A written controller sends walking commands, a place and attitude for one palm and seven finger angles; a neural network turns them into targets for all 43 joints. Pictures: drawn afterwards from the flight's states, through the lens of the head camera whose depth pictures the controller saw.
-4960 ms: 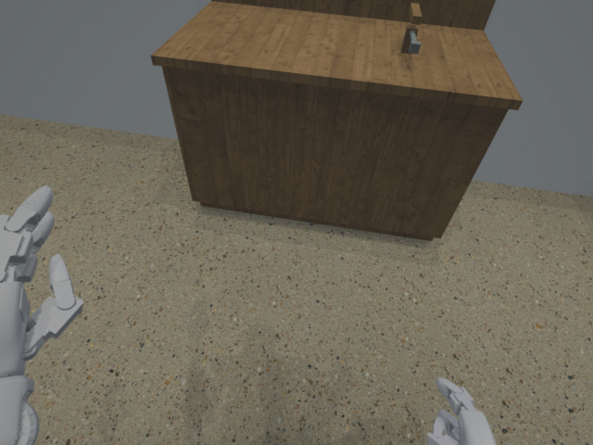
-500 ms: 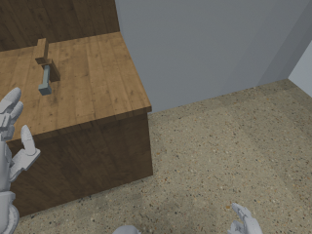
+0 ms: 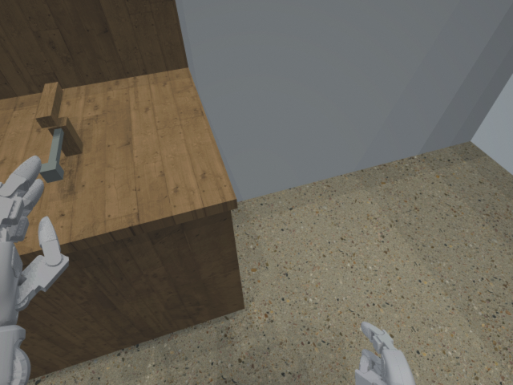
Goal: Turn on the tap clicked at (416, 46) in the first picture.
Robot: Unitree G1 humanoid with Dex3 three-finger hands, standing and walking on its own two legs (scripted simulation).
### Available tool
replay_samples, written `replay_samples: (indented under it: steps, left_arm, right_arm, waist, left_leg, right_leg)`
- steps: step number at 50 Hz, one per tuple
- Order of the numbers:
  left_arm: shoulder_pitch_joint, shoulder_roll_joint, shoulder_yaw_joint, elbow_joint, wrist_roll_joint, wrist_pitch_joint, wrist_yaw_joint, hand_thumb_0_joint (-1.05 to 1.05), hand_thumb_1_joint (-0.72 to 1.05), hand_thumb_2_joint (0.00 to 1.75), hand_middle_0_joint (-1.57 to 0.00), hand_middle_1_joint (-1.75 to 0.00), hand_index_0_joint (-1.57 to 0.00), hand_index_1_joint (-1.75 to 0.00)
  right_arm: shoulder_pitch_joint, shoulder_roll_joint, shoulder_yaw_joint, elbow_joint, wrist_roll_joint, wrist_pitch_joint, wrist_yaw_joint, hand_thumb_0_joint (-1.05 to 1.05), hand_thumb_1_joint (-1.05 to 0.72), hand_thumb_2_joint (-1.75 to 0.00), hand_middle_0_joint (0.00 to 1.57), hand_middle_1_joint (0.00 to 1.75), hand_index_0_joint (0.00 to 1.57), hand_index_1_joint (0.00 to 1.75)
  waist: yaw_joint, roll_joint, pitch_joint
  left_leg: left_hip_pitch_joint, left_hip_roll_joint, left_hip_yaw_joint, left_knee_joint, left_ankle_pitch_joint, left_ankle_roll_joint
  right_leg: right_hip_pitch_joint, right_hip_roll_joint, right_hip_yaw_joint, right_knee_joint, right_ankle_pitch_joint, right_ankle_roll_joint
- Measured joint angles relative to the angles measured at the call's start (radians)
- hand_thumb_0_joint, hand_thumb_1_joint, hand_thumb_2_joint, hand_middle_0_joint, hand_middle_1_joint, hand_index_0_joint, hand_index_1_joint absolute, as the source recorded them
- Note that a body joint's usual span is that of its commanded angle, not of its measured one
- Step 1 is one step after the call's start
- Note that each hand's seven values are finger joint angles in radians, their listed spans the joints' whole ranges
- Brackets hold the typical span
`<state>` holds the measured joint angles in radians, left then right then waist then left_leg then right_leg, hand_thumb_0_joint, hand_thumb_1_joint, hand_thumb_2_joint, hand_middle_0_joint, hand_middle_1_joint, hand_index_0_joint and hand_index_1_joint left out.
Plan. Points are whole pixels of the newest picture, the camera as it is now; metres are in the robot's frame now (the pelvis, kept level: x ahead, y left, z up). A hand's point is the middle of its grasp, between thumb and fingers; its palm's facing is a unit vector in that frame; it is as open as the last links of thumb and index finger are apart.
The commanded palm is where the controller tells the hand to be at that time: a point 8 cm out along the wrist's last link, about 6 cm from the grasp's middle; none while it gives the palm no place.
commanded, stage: come to a stop and stand still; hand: left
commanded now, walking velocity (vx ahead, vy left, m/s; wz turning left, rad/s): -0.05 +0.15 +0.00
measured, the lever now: (52, 171) +0.45 +0.42 +0.07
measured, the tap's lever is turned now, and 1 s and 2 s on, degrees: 0 0 0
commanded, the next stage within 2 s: look again from close up in 1.36 s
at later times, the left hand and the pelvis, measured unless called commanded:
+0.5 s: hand (18, 276) +0.19 +0.26 +0.18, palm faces +0.38 -0.88 -0.29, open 7.4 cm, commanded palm +0.13 +0.31 +0.19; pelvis -0.05 +0.04 +0.00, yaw -3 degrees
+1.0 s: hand (35, 255) +0.23 +0.28 +0.16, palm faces +0.40 -0.85 -0.34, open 7.4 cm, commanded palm +0.17 +0.31 +0.19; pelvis +0.00 +0.04 +0.01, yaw -2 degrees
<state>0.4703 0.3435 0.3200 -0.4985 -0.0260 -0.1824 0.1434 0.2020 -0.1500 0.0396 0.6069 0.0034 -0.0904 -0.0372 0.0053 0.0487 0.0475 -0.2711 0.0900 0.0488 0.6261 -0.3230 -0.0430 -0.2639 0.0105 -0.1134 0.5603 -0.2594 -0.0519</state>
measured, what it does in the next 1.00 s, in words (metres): steps on the spot: left foot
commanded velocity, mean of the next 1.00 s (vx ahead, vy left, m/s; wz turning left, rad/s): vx -0.01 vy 0.01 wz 0.00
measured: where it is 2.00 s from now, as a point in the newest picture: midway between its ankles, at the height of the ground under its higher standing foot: outside the picture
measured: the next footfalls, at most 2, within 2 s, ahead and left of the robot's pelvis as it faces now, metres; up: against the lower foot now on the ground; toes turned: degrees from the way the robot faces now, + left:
left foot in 0.22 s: +0.02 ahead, +0.13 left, +0.00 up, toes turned +2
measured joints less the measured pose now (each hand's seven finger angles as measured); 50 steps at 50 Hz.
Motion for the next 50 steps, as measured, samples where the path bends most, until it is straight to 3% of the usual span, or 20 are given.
replay_samples:
  steps: [5,8,12,15,17,20,23,26,29,33,37,44,50]
  left_arm:
    - [0.009,-0.002,0.006,0.009,-0.002,0.0,-0.002,0.01,0.89,0.9,-0.22,-0.31,-0.22,-0.3]
    - [0.017,0.012,0.026,0.004,0.003,0.0,0.005,0.01,0.89,0.9,-0.22,-0.31,-0.22,-0.3]
    - [0.027,0.021,0.03,-0.033,0.002,0.006,0.016,0.01,0.89,0.9,-0.22,-0.31,-0.22,-0.3]
    - [-0.16,0.142,0.077,0.066,-0.001,-0.053,-0.026,0.01,0.88,0.9,-0.22,-0.31,-0.22,-0.3]
    - [-0.255,0.162,0.137,0.139,-0.01,-0.085,-0.018,0.01,0.88,0.9,-0.22,-0.31,-0.22,-0.31]
    - [-0.278,0.093,0.159,0.165,-0.039,-0.099,-0.001,0.01,0.89,0.9,-0.21,-0.3,-0.21,-0.3]
    - [-0.184,-0.007,0.082,0.11,-0.032,-0.087,-0.006,0.01,0.9,0.9,-0.2,-0.3,-0.21,-0.3]
    - [-0.088,-0.057,-0.009,0.084,-0.004,-0.067,-0.029,0.01,0.9,0.9,-0.2,-0.3,-0.2,-0.3]
    - [-0.051,-0.032,-0.021,0.089,0.019,-0.045,-0.04,0.01,0.89,0.9,-0.21,-0.3,-0.21,-0.3]
    - [-0.069,0.021,0.052,0.08,0.02,-0.031,-0.028,0.02,0.89,0.9,-0.22,-0.31,-0.22,-0.3]
    - [-0.088,0.024,0.1,0.045,0.011,-0.045,-0.01,0.02,0.89,0.9,-0.22,-0.31,-0.22,-0.3]
    - [-0.064,-0.045,0.035,0.092,0.018,-0.046,-0.015,0.01,0.89,0.9,-0.21,-0.3,-0.21,-0.3]
    - [-0.091,-0.054,0.008,0.124,0.015,-0.004,-0.018,0.01,0.89,0.9,-0.21,-0.3,-0.21,-0.3]
  right_arm:
    - [-0.023,-0.031,-0.012,0.016,-0.001,0.029,-0.01,0.01,-0.91,-0.9,0.2,0.3,0.2,0.3]
    - [-0.031,-0.051,-0.021,0.004,-0.003,0.046,-0.021,0.02,-0.91,-0.9,0.2,0.3,0.2,0.3]
    - [-0.031,-0.075,-0.042,-0.01,-0.005,0.055,-0.032,0.02,-0.91,-0.9,0.2,0.3,0.2,0.3]
    - [0.027,-0.073,-0.031,-0.038,0.008,0.005,-0.05,0.02,-0.91,-0.9,0.2,0.3,0.19,0.29]
    - [0.036,-0.075,-0.016,-0.042,0.0,-0.027,-0.026,0.02,-0.91,-0.9,0.2,0.3,0.19,0.29]
    - [0.039,-0.081,-0.01,-0.046,0.002,-0.059,0.014,0.02,-0.91,-0.9,0.2,0.3,0.2,0.3]
    - [0.046,-0.08,-0.011,-0.045,0.004,-0.064,0.031,0.01,-0.91,-0.9,0.2,0.3,0.2,0.3]
    - [0.058,-0.064,-0.007,-0.039,0.004,-0.054,0.024,0.01,-0.91,-0.9,0.2,0.3,0.2,0.3]
    - [0.074,-0.038,0.0,-0.041,-0.001,-0.047,0.011,0.01,-0.91,-0.9,0.2,0.3,0.2,0.3]
    - [0.086,-0.021,0.005,-0.041,-0.014,-0.049,0.007,0.02,-0.91,-0.9,0.2,0.3,0.2,0.3]
    - [0.077,-0.031,0.008,-0.013,-0.019,-0.057,0.015,0.02,-0.91,-0.9,0.2,0.3,0.2,0.3]
    - [0.05,-0.05,-0.008,0.007,-0.01,-0.051,0.011,0.02,-0.91,-0.9,0.2,0.3,0.2,0.3]
    - [0.005,-0.051,-0.014,-0.014,-0.018,-0.045,-0.003,0.02,-0.91,-0.9,0.2,0.3,0.2,0.3]
  waist:
    - [0.003,-0.017,0.01]
    - [-0.007,-0.032,0.019]
    - [-0.01,-0.043,0.03]
    - [0.048,-0.086,0.034]
    - [0.055,-0.083,0.031]
    - [0.044,-0.056,0.02]
    - [0.027,-0.039,0.005]
    - [0.009,-0.04,-0.002]
    - [-0.004,-0.062,0.006]
    - [-0.002,-0.076,0.033]
    - [0.01,-0.062,0.035]
    - [0.029,-0.033,-0.024]
    - [0.025,-0.047,-0.01]
  left_leg:
    - [-0.053,-0.07,-0.027,0.159,-0.12,0.012]
    - [-0.035,-0.079,-0.022,0.088,-0.088,0.017]
    - [0.032,-0.074,-0.015,-0.089,0.056,0.033]
    - [0.012,-0.086,-0.013,-0.067,0.052,0.045]
    - [-0.002,-0.075,-0.01,-0.041,0.041,0.045]
    - [-0.002,-0.064,0.007,-0.031,0.034,0.052]
    - [0.014,-0.071,0.027,-0.051,0.04,0.062]
    - [0.034,-0.078,0.045,-0.091,0.056,0.078]
    - [0.047,-0.091,0.051,-0.129,0.08,0.091]
    - [0.052,-0.107,0.048,-0.136,0.087,0.099]
    - [0.061,-0.113,0.042,-0.124,0.071,0.101]
    - [0.084,-0.109,0.042,-0.153,0.054,0.098]
    - [0.096,-0.097,0.03,-0.165,0.043,0.087]
  right_leg:
    - [-0.018,-0.018,0.014,-0.032,0.023,-0.009]
    - [-0.028,-0.024,0.009,-0.046,0.042,-0.005]
    - [-0.042,-0.022,-0.003,-0.018,0.04,0.005]
    - [-0.063,-0.033,0.004,0.009,0.031,0.02]
    - [-0.063,-0.019,0.008,-0.005,0.062,0.01]
    - [-0.052,-0.006,0.026,-0.034,0.083,0.012]
    - [-0.041,-0.004,0.056,-0.065,0.1,0.029]
    - [-0.034,-0.003,0.081,-0.081,0.062,0.045]
    - [-0.04,-0.006,0.1,-0.072,0.02,0.055]
    - [-0.036,-0.019,0.105,-0.074,0.052,0.056]
    - [-0.011,-0.024,0.101,-0.103,0.135,0.059]
    - [0.008,-0.018,0.103,-0.124,0.101,0.063]
    - [0.026,-0.006,0.09,-0.143,0.09,0.052]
